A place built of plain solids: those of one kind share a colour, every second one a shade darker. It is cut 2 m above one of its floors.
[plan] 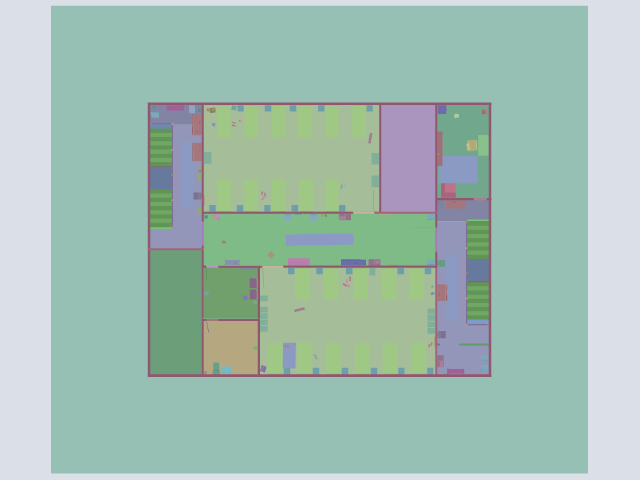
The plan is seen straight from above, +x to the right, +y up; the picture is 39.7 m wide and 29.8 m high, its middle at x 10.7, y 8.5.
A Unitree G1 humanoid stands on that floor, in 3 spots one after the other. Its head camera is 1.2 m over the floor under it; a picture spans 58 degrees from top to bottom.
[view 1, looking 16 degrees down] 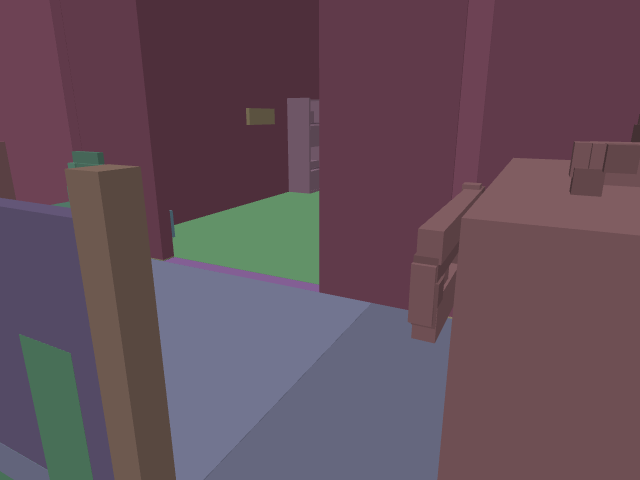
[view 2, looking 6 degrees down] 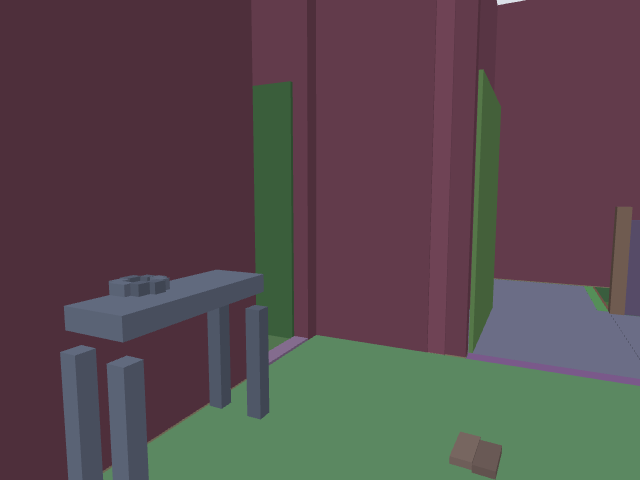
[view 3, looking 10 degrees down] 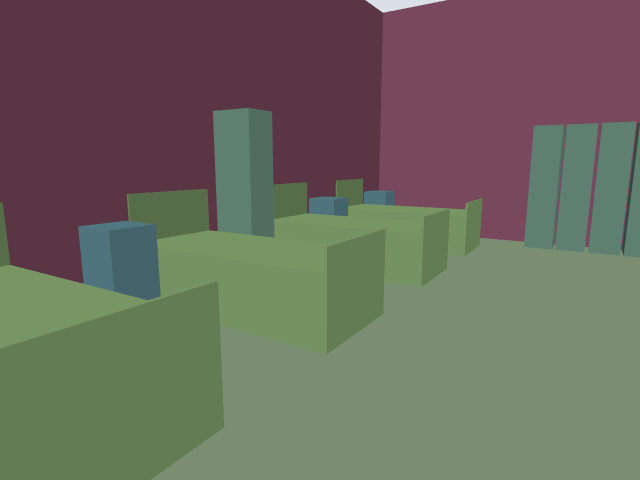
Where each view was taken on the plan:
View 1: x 20.51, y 10.57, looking -153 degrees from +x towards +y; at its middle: wall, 2.95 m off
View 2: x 6.72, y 8.53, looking -154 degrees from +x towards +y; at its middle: wall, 3.62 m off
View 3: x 10.53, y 3.48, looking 32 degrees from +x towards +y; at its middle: iron_single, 4.82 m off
